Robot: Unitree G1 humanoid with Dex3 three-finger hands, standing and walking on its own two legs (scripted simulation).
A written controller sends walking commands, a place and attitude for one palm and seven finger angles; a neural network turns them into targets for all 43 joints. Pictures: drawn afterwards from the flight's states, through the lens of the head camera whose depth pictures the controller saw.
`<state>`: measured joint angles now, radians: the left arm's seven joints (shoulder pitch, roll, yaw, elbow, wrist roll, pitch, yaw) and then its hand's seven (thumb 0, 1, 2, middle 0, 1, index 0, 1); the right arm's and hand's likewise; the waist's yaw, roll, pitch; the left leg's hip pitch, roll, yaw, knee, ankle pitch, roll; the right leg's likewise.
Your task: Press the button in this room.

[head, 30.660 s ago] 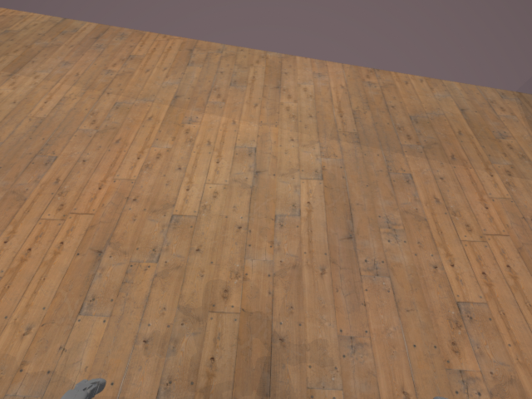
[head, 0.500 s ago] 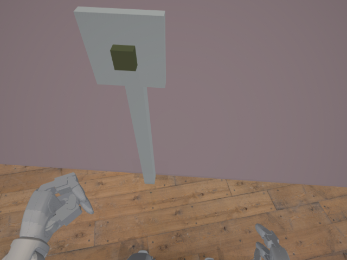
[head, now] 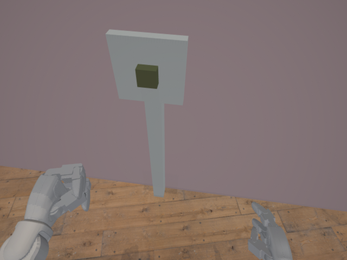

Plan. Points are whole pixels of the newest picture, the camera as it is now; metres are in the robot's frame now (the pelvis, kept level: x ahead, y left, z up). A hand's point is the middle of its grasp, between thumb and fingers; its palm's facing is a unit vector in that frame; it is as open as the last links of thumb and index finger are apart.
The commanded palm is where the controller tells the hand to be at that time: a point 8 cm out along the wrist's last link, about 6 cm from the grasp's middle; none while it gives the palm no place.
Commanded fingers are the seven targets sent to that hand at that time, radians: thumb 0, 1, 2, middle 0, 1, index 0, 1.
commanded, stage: raise the hand and make a fist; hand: left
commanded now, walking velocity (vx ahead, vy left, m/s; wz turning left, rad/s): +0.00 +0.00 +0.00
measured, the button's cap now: (147, 75) +0.56 +0.13 +0.14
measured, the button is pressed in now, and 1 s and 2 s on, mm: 0 0 0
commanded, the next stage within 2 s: aim a knuckle at the button in 0.68 s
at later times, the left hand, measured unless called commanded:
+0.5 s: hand (84, 180) +0.23 +0.19 +0.13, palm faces -0.03 -1.00 -0.04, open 3.1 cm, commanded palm +0.20 +0.24 +0.14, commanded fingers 0.00 0.90 0.90 -1.30 -1.50 -1.30 -1.50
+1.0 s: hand (101, 172) +0.25 +0.17 +0.13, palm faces -0.04 -1.00 -0.04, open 3.1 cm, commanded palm +0.24 +0.21 +0.13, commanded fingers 0.00 0.90 0.90 -1.30 -1.50 -1.30 -1.50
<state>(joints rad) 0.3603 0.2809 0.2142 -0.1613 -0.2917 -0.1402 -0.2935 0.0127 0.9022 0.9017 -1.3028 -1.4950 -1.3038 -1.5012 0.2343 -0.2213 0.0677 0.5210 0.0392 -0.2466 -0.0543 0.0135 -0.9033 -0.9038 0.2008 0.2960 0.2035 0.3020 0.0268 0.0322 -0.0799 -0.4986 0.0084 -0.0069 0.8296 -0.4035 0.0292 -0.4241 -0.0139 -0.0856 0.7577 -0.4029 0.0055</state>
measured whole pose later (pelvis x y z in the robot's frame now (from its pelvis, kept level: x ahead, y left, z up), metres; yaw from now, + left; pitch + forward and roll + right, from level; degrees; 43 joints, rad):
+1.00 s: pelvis -0.01 -0.03 +0.02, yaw +1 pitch +0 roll -1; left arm 0.09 0.27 0.20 0.03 -0.29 -0.09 -0.31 0.01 0.90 0.90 -1.31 -1.50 -1.31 -1.50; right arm 0.24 -0.26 0.07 0.62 0.05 -0.28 -0.10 0.01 -0.90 -0.90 0.20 0.30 0.20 0.30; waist 0.04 0.05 -0.02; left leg -0.36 0.01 -0.02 0.67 -0.31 0.00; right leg -0.30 0.00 -0.10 0.64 -0.34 -0.03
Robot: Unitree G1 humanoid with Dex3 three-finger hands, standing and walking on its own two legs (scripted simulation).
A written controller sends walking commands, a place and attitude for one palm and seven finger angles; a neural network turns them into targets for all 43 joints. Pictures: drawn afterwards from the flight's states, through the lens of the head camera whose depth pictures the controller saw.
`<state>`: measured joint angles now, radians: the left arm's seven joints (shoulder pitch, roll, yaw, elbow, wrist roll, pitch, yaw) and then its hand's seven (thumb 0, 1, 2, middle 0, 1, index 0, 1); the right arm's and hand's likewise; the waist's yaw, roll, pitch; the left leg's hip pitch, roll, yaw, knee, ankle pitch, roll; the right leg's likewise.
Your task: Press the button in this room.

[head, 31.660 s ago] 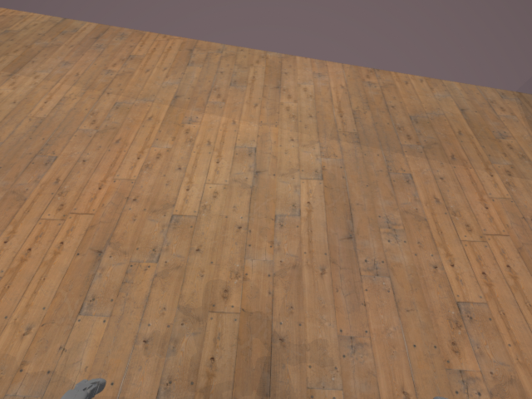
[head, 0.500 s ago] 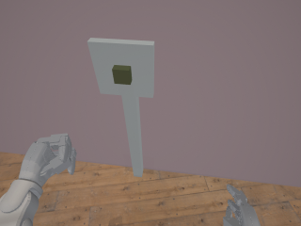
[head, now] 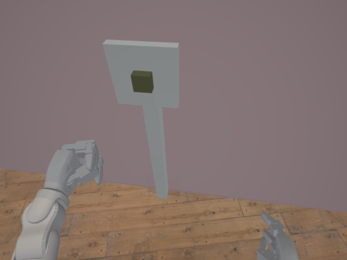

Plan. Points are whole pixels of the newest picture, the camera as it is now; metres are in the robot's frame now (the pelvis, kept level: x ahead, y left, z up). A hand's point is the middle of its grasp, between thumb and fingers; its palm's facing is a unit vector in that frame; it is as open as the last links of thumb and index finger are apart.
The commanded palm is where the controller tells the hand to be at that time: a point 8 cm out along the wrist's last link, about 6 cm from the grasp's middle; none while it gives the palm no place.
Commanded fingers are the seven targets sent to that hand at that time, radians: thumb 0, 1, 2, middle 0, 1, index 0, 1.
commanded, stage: aim a knuckle at the button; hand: left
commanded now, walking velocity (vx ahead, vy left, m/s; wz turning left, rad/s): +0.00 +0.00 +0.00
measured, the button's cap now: (142, 81) +0.58 +0.15 +0.12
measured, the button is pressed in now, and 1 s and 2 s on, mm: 0 0 0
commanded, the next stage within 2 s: press the button with the knuckle in 1.68 s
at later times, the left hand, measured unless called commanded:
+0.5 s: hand (127, 134) +0.37 +0.15 +0.10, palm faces -0.06 -1.00 -0.02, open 3.1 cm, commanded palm +0.36 +0.20 +0.10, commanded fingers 0.00 0.90 0.90 -1.30 -1.50 -1.30 -1.50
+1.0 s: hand (145, 110) +0.47 +0.13 +0.09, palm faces -0.06 -1.00 +0.00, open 3.1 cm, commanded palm +0.45 +0.18 +0.09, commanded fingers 0.00 0.90 0.90 -1.30 -1.50 -1.30 -1.50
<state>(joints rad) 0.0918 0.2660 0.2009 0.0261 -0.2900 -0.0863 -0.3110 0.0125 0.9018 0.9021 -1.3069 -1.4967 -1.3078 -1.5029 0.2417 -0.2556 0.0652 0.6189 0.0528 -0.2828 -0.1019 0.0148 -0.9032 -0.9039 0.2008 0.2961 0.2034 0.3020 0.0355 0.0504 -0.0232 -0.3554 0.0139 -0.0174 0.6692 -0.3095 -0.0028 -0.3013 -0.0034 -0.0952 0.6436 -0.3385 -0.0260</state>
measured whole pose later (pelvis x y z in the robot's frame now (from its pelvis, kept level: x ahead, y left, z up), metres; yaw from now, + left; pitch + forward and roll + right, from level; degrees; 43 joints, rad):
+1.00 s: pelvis +0.01 +0.01 -0.01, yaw -3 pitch +10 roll -1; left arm -0.75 0.30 0.24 0.98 -0.14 -0.29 -0.13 0.01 0.90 0.90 -1.30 -1.50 -1.30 -1.50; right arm 0.35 -0.25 0.02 0.68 0.02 -0.04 -0.03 0.01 -0.91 -0.90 0.20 0.30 0.20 0.30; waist -0.09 0.01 -0.06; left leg -0.58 0.03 0.03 0.76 -0.35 0.01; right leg -0.55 0.00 -0.05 0.74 -0.36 -0.02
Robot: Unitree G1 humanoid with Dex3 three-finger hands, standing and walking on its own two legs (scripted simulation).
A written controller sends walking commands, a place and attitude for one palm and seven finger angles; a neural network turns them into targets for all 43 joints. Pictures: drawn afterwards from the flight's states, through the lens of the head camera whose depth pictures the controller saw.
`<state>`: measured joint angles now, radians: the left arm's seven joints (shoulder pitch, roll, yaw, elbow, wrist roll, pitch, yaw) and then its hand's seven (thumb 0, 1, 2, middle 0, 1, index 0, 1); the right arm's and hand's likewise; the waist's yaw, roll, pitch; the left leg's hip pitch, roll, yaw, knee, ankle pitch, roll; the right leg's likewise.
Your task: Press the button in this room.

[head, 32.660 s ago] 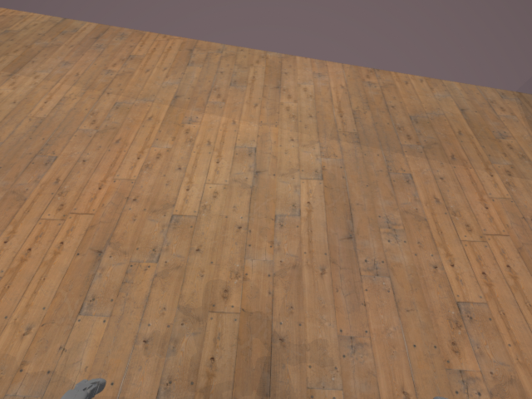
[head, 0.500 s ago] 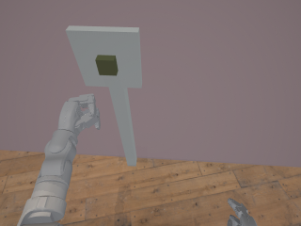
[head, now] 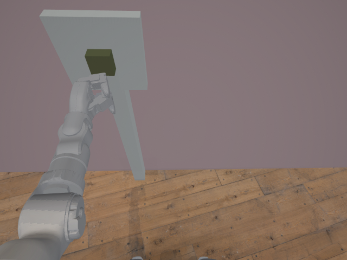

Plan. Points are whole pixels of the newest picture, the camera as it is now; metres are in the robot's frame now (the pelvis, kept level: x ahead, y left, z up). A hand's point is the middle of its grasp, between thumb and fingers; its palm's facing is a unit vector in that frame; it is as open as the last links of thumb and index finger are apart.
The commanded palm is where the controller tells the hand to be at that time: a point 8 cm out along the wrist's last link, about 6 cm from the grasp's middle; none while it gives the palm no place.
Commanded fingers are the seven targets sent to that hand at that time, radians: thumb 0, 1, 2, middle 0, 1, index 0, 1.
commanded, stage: aim a knuckle at the button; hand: left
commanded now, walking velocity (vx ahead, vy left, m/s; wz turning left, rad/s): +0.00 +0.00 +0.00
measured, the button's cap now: (101, 61) +0.56 +0.17 +0.13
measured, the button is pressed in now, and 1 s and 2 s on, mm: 0 0 13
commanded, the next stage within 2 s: press the button with the knuckle in 0.68 s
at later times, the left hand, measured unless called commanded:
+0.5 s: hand (106, 101) +0.45 +0.15 +0.11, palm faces -0.01 -1.00 +0.01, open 3.1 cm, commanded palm +0.43 +0.19 +0.10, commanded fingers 0.00 0.90 0.90 -1.30 -1.50 -1.30 -1.50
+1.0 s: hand (110, 96) +0.47 +0.14 +0.10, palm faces +0.00 -1.00 -0.01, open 3.1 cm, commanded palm +0.45 +0.19 +0.10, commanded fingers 0.00 0.90 0.90 -1.30 -1.50 -1.30 -1.50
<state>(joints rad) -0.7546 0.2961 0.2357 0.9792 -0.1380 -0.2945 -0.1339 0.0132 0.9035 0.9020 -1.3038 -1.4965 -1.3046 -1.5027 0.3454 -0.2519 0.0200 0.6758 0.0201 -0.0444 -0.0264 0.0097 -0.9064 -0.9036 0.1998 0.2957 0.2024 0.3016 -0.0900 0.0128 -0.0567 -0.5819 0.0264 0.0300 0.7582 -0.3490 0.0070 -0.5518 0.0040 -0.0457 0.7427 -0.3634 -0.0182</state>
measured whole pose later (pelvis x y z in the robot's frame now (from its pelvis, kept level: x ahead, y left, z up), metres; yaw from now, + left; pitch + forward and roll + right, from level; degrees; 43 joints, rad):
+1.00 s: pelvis -0.01 +0.00 -0.01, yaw +0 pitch +11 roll -1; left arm -0.83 0.32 0.25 1.08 -0.12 -0.33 -0.11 0.01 0.90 0.90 -1.31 -1.50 -1.31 -1.50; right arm 0.37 -0.25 0.03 0.66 0.01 -0.01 -0.02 0.01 -0.91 -0.90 0.20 0.30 0.20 0.30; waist -0.11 0.02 -0.06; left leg -0.65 0.03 0.02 0.81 -0.36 0.01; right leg -0.61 0.01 -0.05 0.78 -0.37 -0.02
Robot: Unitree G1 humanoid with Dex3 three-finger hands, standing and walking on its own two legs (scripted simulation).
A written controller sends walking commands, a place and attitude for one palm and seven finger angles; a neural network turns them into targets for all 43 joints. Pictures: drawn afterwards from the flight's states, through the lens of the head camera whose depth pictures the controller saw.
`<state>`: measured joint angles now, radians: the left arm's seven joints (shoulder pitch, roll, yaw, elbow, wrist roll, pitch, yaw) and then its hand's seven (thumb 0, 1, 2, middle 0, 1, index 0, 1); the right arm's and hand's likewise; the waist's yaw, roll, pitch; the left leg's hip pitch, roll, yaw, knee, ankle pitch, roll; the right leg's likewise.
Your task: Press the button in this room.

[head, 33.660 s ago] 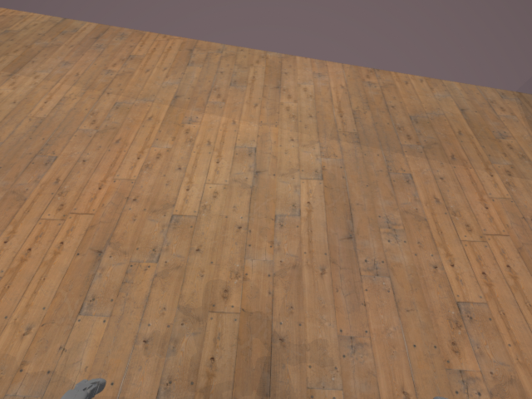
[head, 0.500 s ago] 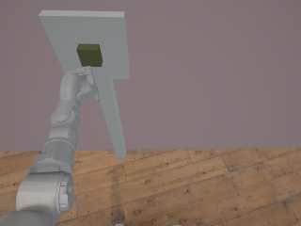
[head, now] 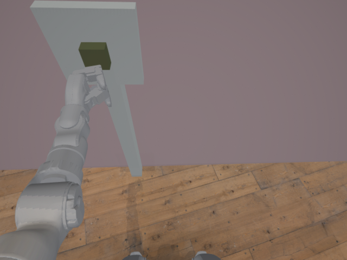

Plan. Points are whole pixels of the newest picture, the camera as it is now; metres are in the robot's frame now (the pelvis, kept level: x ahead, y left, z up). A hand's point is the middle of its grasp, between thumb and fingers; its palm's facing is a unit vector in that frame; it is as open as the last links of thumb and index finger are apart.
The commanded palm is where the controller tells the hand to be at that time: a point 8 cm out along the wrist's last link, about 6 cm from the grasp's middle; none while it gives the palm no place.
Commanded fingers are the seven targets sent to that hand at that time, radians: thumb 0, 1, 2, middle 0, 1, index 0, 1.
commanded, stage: press the button with the knuckle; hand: left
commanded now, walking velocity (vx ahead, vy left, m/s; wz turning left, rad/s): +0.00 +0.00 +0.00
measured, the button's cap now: (96, 55) +0.57 +0.17 +0.14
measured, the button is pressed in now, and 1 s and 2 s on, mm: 0 13 0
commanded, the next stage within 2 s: hold the button down briefly in 0.86 s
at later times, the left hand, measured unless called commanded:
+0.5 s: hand (109, 82) +0.51 +0.14 +0.11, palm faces +0.01 -1.00 +0.00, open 3.0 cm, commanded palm +0.50 +0.19 +0.11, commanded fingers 0.00 0.90 0.90 -1.30 -1.50 -1.30 -1.50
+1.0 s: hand (110, 78) +0.52 +0.14 +0.11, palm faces +0.02 -1.00 -0.03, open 2.9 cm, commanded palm +0.53 +0.17 +0.11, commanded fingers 0.00 0.90 0.90 -1.30 -1.50 -1.30 -1.50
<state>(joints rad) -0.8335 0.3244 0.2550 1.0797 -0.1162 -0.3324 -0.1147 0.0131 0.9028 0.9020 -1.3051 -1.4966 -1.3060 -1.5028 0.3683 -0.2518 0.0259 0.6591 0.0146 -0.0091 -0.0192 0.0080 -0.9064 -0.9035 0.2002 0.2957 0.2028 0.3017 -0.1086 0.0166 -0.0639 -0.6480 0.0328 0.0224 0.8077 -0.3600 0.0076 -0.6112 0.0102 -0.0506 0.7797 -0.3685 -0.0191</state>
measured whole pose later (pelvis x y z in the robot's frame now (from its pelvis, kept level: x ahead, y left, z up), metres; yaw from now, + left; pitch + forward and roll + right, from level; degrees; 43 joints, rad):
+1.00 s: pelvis -0.01 +0.00 -0.01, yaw +1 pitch +17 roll -2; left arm -1.11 0.43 0.27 1.33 -0.06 -0.35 -0.07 -0.01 0.80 0.97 -1.30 -1.50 -1.32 -1.50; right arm 0.43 -0.27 0.04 0.69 -0.03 -0.02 -0.01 0.01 -0.91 -0.90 0.20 0.30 0.20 0.30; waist -0.19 0.03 -0.07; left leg -0.83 0.03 -0.01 0.89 -0.36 0.01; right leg -0.77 0.01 -0.08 0.83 -0.36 -0.02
